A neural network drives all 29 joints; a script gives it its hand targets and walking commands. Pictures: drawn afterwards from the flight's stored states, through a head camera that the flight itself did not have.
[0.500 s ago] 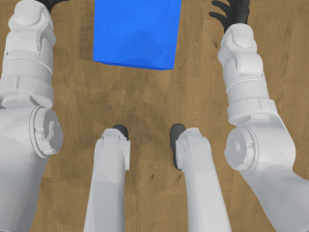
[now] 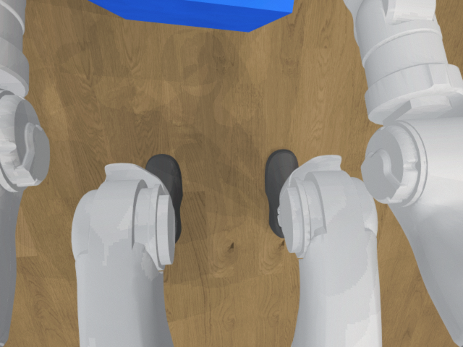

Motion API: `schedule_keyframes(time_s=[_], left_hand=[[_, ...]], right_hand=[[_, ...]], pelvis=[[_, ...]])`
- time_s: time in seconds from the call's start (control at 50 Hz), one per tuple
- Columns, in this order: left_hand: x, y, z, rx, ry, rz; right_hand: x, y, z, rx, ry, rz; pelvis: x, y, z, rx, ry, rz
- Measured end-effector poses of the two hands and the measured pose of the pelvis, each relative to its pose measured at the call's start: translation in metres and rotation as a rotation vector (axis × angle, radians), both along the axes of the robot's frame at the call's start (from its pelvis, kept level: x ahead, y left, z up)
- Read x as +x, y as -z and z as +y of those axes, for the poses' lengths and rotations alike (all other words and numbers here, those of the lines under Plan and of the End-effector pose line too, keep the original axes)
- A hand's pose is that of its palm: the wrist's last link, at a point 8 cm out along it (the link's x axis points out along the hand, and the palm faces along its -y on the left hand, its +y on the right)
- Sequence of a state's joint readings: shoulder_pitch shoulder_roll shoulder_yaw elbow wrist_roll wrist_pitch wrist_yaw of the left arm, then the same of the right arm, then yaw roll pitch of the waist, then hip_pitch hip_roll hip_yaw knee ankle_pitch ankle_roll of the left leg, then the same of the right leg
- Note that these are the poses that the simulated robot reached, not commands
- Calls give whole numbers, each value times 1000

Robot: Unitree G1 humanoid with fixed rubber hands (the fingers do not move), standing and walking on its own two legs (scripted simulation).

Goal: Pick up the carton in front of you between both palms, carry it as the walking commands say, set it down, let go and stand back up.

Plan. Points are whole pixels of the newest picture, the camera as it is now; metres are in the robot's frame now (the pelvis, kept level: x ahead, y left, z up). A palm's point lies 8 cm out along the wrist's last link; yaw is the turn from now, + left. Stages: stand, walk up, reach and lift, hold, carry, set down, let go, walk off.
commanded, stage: reach and lift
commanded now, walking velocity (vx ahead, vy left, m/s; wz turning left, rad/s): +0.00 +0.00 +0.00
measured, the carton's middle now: out of the picture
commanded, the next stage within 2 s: none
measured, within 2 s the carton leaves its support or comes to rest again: leaves its support in 0.86 s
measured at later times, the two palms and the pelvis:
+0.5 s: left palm out of the picture +0.57 +0.21 -0.18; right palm out of the picture +0.57 -0.10 -0.18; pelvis +0.00 -0.01 -0.01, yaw +0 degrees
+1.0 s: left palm out of the picture +0.55 +0.20 -0.12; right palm out of the picture +0.56 -0.10 -0.12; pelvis +0.01 -0.01 +0.00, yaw +2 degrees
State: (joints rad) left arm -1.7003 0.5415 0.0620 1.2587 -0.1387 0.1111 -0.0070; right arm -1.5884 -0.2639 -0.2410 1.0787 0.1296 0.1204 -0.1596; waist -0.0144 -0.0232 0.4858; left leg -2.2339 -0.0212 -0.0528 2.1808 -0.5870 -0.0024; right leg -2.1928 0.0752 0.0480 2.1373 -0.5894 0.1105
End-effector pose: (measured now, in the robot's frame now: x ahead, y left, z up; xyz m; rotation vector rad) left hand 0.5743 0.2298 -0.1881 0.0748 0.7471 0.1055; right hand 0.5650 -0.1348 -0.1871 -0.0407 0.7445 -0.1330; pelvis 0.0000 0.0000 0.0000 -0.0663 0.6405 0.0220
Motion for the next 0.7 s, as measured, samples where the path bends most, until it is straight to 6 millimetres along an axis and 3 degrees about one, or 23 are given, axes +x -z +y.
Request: schedule_keyframes(time_s=[0.18,0.38,0.5,0.7], left_hand=[[7,2,-5,3,-7,-42],[-2,-4,-12,-7,0,-29],[-1,-6,-24,-21,21,-25],[0,-5,-25,-43,57,6]], right_hand=[[9,4,4,2,-17,-36],[2,-3,9,9,-29,-23],[1,-2,35,45,-59,-22],[5,-2,32,62,-41,-6]], pelvis=[[8,14,-2,6,4,-17],[2,11,-6,9,2,-24],[-4,8,-7,10,-1,-48],[1,16,-2,11,2,-48]])
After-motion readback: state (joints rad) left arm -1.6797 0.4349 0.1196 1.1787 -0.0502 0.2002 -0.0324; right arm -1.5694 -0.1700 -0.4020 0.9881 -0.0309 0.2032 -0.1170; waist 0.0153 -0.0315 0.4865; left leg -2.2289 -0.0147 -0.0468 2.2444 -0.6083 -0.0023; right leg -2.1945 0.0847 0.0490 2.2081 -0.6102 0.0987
